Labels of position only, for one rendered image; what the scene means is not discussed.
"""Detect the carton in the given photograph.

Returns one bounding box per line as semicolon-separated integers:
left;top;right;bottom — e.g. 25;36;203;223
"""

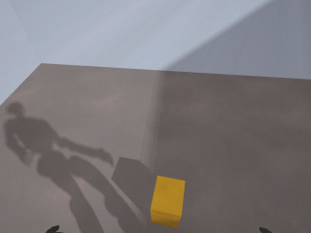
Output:
151;176;186;229

